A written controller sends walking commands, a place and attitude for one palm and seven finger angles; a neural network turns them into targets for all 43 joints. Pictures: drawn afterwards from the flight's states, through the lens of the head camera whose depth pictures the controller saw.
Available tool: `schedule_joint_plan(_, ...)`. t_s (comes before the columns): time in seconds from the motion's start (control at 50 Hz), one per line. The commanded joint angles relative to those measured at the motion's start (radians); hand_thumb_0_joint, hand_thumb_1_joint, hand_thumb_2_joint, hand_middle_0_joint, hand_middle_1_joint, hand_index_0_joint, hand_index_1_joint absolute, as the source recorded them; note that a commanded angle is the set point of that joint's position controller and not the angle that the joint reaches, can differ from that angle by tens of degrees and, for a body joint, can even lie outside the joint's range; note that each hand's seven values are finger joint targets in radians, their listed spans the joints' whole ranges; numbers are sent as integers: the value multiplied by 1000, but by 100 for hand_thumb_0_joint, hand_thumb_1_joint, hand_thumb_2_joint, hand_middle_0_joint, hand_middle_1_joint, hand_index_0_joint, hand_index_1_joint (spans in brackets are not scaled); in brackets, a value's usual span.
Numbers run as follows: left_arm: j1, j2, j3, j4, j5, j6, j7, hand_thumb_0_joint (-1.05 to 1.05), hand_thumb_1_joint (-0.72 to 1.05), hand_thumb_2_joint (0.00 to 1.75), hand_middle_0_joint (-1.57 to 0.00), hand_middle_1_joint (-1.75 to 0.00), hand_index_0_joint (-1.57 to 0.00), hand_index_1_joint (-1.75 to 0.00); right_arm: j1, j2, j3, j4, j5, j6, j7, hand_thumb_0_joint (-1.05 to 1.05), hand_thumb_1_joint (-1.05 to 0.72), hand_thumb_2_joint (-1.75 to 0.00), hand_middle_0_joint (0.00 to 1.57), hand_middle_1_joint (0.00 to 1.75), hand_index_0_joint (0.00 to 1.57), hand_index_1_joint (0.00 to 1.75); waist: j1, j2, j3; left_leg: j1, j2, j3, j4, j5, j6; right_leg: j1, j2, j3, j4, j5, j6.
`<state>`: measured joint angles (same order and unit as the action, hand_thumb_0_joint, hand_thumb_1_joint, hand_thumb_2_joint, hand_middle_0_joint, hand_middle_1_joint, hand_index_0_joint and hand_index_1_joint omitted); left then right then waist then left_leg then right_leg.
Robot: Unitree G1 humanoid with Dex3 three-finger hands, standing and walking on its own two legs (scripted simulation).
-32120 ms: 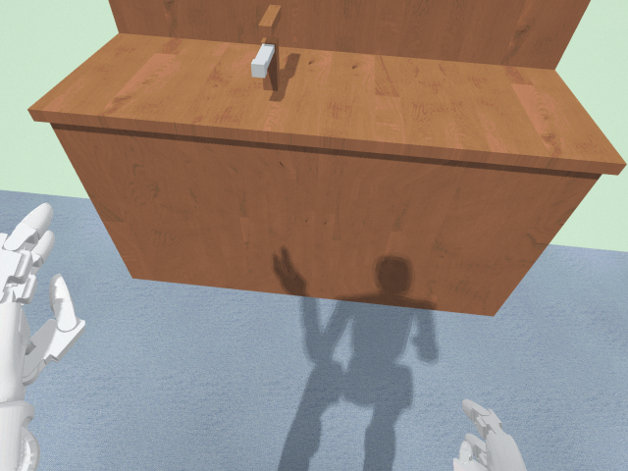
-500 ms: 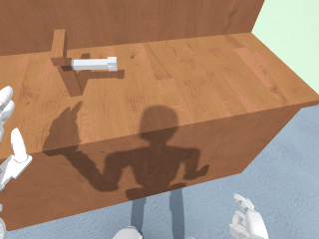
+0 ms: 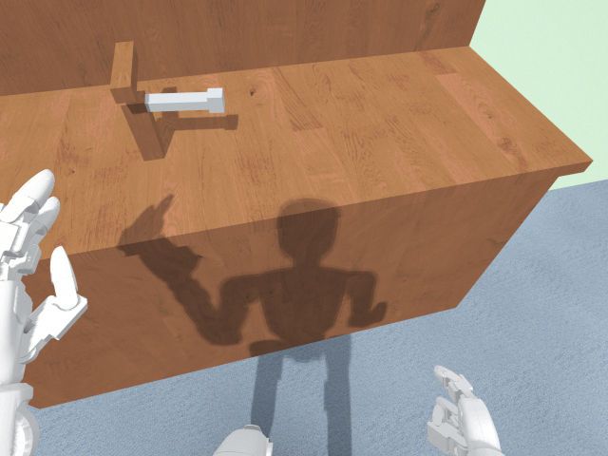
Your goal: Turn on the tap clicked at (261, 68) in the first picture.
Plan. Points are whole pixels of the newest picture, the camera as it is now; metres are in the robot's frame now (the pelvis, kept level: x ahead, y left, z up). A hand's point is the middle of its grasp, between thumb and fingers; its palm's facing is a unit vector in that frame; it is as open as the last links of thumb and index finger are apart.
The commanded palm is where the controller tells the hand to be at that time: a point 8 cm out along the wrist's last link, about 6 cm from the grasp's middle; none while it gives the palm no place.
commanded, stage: step back with the hand held close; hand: left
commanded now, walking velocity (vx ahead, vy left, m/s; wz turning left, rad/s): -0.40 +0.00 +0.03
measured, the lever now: (216, 100) +0.61 +0.20 +0.12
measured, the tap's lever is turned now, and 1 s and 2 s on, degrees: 81 81 81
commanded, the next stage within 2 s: stop stepping back and stand still in 0.04 s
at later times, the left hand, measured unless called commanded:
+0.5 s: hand out of the picture +0.08 +0.23 +0.17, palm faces +0.41 -0.85 -0.34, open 7.4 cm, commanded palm +0.03 +0.28 +0.18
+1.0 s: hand out of the picture +0.03 +0.20 +0.17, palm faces +0.42 -0.83 -0.38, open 7.4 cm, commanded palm -0.02 +0.25 +0.18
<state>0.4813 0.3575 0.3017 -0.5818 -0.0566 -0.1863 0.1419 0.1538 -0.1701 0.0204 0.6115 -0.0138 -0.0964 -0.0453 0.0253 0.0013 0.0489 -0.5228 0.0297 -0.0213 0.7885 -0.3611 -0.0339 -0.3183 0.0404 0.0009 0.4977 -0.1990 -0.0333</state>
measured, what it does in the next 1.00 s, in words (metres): walks backwards: left foot, then right foot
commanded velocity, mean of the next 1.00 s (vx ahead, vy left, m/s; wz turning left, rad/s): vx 0.11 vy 0.04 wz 0.00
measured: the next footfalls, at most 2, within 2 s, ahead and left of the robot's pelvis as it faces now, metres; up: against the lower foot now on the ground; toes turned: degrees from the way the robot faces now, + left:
left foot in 0.20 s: -0.03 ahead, +0.16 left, +0.00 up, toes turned +4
right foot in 0.74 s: -0.07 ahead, -0.11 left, +0.00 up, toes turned +1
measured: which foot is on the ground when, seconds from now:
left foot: up 0.00-0.18, down 0.20-0.74, up 0.76-1.00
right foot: down 0.00-0.54, up 0.56-0.72, down 0.74-1.00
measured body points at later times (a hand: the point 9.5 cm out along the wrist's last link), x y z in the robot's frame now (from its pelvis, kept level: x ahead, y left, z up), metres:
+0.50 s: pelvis -0.12 +0.00 -0.01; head -0.13 +0.00 +0.44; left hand +0.05 +0.27 +0.18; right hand +0.03 -0.24 -0.10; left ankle -0.13 +0.13 -0.71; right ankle +0.00 -0.08 -0.73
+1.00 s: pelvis -0.17 -0.04 +0.01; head -0.18 -0.05 +0.46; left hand +0.00 +0.24 +0.19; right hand -0.01 -0.29 -0.08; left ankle -0.14 +0.11 -0.70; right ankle -0.11 -0.11 -0.73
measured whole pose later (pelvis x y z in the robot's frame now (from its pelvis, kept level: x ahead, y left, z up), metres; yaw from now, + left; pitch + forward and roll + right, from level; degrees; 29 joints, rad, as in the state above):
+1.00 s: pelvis -0.17 -0.04 +0.01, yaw +3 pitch -2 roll +4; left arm 0.51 0.35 0.31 -0.47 -0.05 -0.17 0.15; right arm 0.24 -0.23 -0.02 0.64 0.01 -0.12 -0.08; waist -0.02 -0.06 0.00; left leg -0.32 0.01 0.09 0.67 -0.33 0.02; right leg -0.26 -0.02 -0.03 0.48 -0.19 -0.06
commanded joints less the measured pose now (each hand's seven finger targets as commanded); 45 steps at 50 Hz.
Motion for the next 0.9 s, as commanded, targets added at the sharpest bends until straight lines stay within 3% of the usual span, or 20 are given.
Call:
schedule_joint_plan(0.0, -20, 178, 147, -199, -2, -49, 24, 0, 90, 90, -20, -30, -20, -30, -68, -68, -30, -159, 2, -17, -18, 0, -90, -90, 20, 30, 20, 30, -39, -156, -198, 37, -1, -23, 260, -118, -3, 65, -350, 238, -135, 488, -145)
schedule_joint_plan(0.12, 36, 175, 160, -217, 2, -73, 42, 0, 90, 90, -20, -30, -20, -30, -2, -119, -61, -168, 11, -2, -40, 0, -90, -90, 20, 30, 20, 30, -50, -116, -238, 251, 4, 56, -349, 92, 33, 123, -299, 194, -36, 394, -56)
schedule_joint_plan(0.16, 81, 179, 170, -241, -7, -75, 42, 0, 90, 90, -20, -30, -20, -30, 0, -182, -94, -209, 28, -20, -47, 0, -90, -90, 20, 30, 20, 30, -30, 138, -249, 366, 204, -153, -465, 387, 122, 13, -110, 57, 120, 104, 39)
schedule_joint_plan(0.18, 79, 174, 163, -267, -11, -74, 36, 0, 90, 90, -20, -30, -20, -30, -1, -180, -93, -223, 41, -36, -40, 0, -90, -90, 20, 30, 20, 30, -28, 246, -232, 440, 277, -162, -461, 538, 147, -115, -38, -2, 224, -186, 63)
schedule_joint_plan(0.22, 71, 181, 178, -283, -13, -58, 31, 0, 90, 90, -20, -30, -20, -30, 4, -161, -89, -204, 28, -67, -32, 0, -90, -90, 20, 30, 20, 30, -42, 321, -185, 375, 255, -141, -434, 559, 178, -149, -31, 1, 334, -280, 64)
schedule_joint_plan(0.3, 15, 154, 150, -171, 7, -28, 25, 0, 90, 90, -20, -30, -20, -30, -18, -175, -78, -173, 38, -88, -18, 0, -90, -90, 20, 30, 20, 30, -26, 113, -99, 121, 144, -39, -350, -32, 109, 175, -43, -8, -24, -71, 61)
schedule_joint_plan(0.32, -33, 152, 130, -158, 15, -29, 19, 0, 90, 90, -20, -30, -20, -30, -29, -177, -80, -173, 34, -83, -19, 0, -90, -90, 20, 30, 20, 30, -38, -11, -60, 88, 62, 9, -252, -193, 85, 141, -90, 71, -129, -128, 39)
schedule_joint_plan(0.36, -88, 186, 135, -155, 19, -13, 18, 0, 90, 90, -20, -30, -20, -30, -41, -160, -85, -155, 21, -70, -23, 0, -90, -90, 20, 30, 20, 30, -41, -250, -71, 193, -54, 55, 110, -178, 54, -137, -282, 425, -364, -680, -62)
schedule_joint_plan(0.38, -129, 192, 128, -170, 20, -6, 23, 0, 90, 90, -20, -30, -20, -30, -29, -138, -71, -110, 9, -57, -22, 0, -90, -90, 20, 30, 20, 30, -65, -273, -77, 242, -47, 59, 236, -117, 56, -211, -323, 449, -376, -701, -108)
schedule_joint_plan(0.48, -111, 189, 136, -175, 19, 11, 45, 0, 90, 90, -20, -30, -20, -30, -29, -141, -31, -99, 5, -37, -41, 0, -90, -90, 20, 30, 20, 30, -69, 8, -105, 367, -5, 34, -315, -208, 101, -204, -158, 137, -46, -514, -53)
schedule_joint_plan(0.5, -123, 175, 136, -206, 18, 2, 49, 0, 90, 90, -20, -30, -20, -30, -25, -178, -39, -110, 4, -42, -39, 0, -90, -90, 20, 30, 20, 30, -68, 247, -87, 322, 135, -231, -539, -424, 165, -211, -11, 13, 270, -392, 2)
schedule_joint_plan(0.52, -144, 193, 151, -220, 36, 2, 52, 0, 90, 90, -20, -30, -20, -30, -37, -171, -47, -130, 13, -55, -38, 0, -90, -90, 20, 30, 20, 30, -55, 358, -71, 187, 282, -359, -659, -440, 243, -207, 64, -56, 644, -283, 53)
schedule_joint_plan(0.56, -119, 197, 159, -139, 30, -3, 31, 0, 90, 90, -20, -30, -20, -30, -24, -149, -57, -120, 24, -62, -12, 0, -90, -90, 20, 30, 20, 30, -39, 229, -31, 70, 283, -360, -650, -433, 266, -246, -5, 40, 852, -202, 52)
schedule_joint_plan(0.6, -52, 136, 113, -18, 14, 9, 30, 0, 90, 90, -20, -30, -20, -30, -64, -139, -39, -99, 27, -64, -3, 0, -90, -90, 20, 30, 20, 30, -29, 155, 68, 36, 263, -301, -625, -389, 237, -230, -69, 31, 609, -191, 34)
schedule_joint_plan(0.68, -84, 134, 96, -72, 14, 7, 26, 0, 90, 90, -20, -30, -20, -30, -59, -163, -47, -123, 16, -61, -26, 0, -90, -90, 20, 30, 20, 30, -8, 151, -34, -23, 126, -61, -365, -338, 125, 252, 5, -101, -25, -250, 6)
schedule_joint_plan(0.7, -79, 155, 113, -67, 25, 2, 22, 0, 90, 90, -20, -30, -20, -30, -40, -157, -61, -126, 15, -60, -25, 0, -90, -90, 20, 30, 20, 30, -3, -53, -35, -95, 35, 38, -48, -232, 103, 296, -95, 75, -170, -254, -41)
schedule_joint_plan(0.72, -117, 192, 129, -105, 22, 0, 15, 0, 90, 90, -20, -30, -20, -30, -53, -139, -67, -138, 22, -58, -20, 0, -90, -90, 20, 30, 20, 30, -4, -362, -68, -200, -57, 61, 303, -169, 71, 273, -357, 566, -361, -369, -133)
schedule_joint_plan(0.74, -240, 237, 163, -191, 4, -25, 7, 0, 90, 90, -20, -30, -20, -30, -68, -143, -63, -128, 15, -78, -22, 0, -90, -90, 20, 30, 20, 30, -44, -250, -46, -163, -22, -21, 438, -44, 47, 144, -399, 596, -380, -252, -157)
schedule_joint_plan(0.8, -148, 186, 135, -101, 7, -29, -2, 0, 90, 90, -20, -30, -20, -30, -20, -134, -71, -68, 22, -73, -17, 0, -90, -90, 20, 30, 20, 30, -56, -31, -57, -65, 23, -39, 380, 73, 36, 47, -353, 436, -306, -362, -137)
schedule_joint_plan(0.88, -90, 185, 139, -73, 5, -43, 14, 0, 90, 90, -20, -30, -20, -30, -30, -118, -56, -97, 24, -75, -33, 0, -90, -90, 20, 30, 20, 30, -48, -128, -68, 139, 5, 73, 28, 55, 46, -7, -299, 241, -299, -347, -94)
